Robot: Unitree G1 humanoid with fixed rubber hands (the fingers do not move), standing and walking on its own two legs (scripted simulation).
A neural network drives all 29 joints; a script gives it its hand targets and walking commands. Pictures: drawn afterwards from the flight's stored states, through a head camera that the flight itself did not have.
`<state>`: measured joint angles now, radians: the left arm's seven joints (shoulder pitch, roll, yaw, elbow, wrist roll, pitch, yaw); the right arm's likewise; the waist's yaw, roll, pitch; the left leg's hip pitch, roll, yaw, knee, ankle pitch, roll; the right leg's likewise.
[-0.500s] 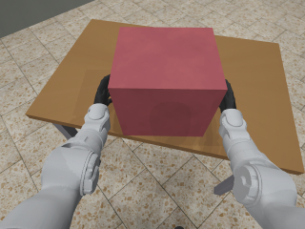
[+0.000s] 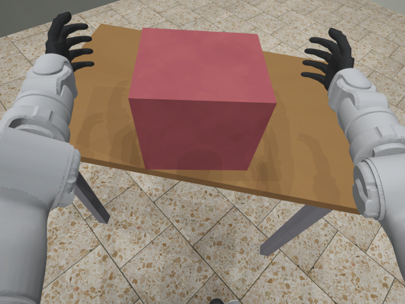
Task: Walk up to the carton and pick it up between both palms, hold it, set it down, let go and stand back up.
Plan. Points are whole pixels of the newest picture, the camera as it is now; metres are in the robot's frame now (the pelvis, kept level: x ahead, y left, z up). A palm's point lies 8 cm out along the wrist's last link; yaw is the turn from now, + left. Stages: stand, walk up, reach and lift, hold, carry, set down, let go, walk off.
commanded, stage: set down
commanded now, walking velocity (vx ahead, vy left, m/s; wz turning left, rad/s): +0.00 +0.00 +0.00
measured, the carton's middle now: (199, 104) +0.54 -0.04 +0.05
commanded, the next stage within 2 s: none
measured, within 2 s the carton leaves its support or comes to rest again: neither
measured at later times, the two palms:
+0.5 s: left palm (105, 97) +0.52 +0.16 +0.10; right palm (312, 111) +0.45 -0.26 +0.10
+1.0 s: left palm (58, 74) +0.50 +0.21 +0.17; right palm (330, 88) +0.45 -0.26 +0.17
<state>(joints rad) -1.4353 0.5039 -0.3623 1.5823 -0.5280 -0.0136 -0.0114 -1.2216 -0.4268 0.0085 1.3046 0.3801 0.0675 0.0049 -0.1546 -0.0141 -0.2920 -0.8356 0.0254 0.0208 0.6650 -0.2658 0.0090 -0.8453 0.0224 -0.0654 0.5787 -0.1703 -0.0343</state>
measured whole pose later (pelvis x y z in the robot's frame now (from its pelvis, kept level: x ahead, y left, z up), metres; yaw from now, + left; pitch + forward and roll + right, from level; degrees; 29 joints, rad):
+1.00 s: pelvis +0.00 -0.01 +0.01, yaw +2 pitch +19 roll -1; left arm -1.27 0.53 -0.32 1.48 -0.47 -0.04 -0.09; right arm -1.10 -0.34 -0.03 1.24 0.39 0.03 -0.08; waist -0.17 -0.01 -0.21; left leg -0.66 0.01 -0.04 0.56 -0.22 -0.01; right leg -0.66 0.02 -0.09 0.48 -0.15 -0.04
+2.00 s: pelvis +0.02 +0.00 +0.03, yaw +0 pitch +3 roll -1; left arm -0.32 0.38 -0.01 0.59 -0.25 0.03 -0.09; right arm -0.20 -0.22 -0.04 0.51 0.30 -0.02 -0.12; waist -0.05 0.00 0.00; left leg -0.27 0.01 -0.01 0.48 -0.26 0.00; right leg -0.30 0.03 -0.05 0.42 -0.18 -0.03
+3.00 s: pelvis +0.03 +0.00 +0.02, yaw +0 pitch -4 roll -1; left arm 0.07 0.34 -0.06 0.52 -0.26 -0.16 -0.08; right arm 0.10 -0.15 -0.03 0.51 0.20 -0.19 -0.09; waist -0.01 0.00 0.07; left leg -0.12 0.01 -0.01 0.50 -0.31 0.00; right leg -0.16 0.03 -0.03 0.47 -0.24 -0.03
